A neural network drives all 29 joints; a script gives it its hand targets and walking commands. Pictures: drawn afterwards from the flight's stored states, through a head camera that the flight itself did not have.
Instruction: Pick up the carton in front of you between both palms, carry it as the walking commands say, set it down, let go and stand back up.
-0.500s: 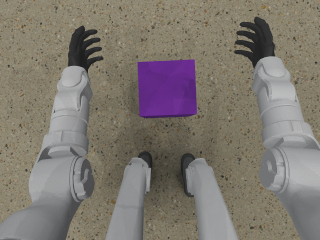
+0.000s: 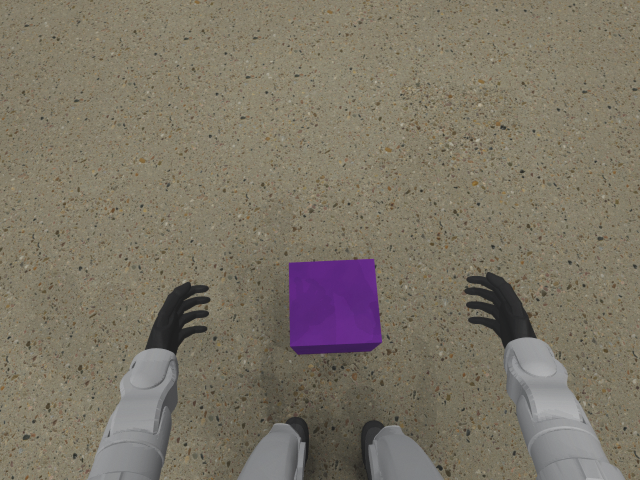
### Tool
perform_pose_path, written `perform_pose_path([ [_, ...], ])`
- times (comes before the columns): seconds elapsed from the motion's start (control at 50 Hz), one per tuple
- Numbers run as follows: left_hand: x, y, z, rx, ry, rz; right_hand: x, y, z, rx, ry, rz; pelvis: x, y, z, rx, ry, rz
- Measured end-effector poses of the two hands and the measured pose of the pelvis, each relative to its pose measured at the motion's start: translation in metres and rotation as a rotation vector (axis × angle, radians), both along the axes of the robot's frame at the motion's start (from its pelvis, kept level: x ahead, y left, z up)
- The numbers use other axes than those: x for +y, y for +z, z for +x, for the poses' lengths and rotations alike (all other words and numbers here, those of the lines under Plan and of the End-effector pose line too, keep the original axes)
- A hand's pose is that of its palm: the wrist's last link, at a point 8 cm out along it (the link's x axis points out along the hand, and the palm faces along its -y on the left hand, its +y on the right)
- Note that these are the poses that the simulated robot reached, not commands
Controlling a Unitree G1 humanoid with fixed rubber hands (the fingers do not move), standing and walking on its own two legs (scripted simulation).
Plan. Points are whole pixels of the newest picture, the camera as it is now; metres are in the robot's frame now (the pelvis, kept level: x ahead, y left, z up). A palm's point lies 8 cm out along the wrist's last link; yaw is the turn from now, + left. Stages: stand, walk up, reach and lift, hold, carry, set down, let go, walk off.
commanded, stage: let go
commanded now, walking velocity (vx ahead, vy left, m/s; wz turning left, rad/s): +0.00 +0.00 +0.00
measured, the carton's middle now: (332, 310) +0.41 +0.00 -0.62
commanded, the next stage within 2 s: stand in 0.72 s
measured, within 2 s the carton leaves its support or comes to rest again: neither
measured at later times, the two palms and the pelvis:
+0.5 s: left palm (127, 436) +0.17 +0.23 -0.03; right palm (573, 436) +0.17 -0.24 -0.03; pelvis +0.01 +0.00 +0.04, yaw +0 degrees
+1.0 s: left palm (80, 454) +0.15 +0.29 -0.05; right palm (614, 453) +0.15 -0.28 -0.05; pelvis +0.02 +0.00 +0.03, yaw +0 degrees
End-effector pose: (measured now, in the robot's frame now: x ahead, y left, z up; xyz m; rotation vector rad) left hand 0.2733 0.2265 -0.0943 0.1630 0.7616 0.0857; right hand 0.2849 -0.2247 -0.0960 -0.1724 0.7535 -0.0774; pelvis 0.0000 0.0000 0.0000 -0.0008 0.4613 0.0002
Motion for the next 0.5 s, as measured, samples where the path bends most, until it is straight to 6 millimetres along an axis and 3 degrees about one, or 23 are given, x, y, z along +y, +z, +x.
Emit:
perform_pose_path([
  [0.26, 0.005, 0.054, -0.086, 0.018, -0.002, 0.004, -0.009, 0.054, -0.091, 0.022, 0.001, -0.001, -0.001, 0.034, 0.017, -0.321, 0.002, 0.001],
  [0.36, 0.004, 0.062, -0.1, 0.021, -0.01, -0.002, -0.012, 0.063, -0.108, 0.03, 0.007, 0.0, -0.003, 0.037, 0.016, -0.432, 0.002, 0.003],
  [0.5, 0.002, 0.064, -0.102, 0.029, -0.017, -0.005, -0.011, 0.067, -0.113, 0.041, 0.015, 0.004, -0.003, 0.035, 0.011, -0.527, 0.005, 0.003],
])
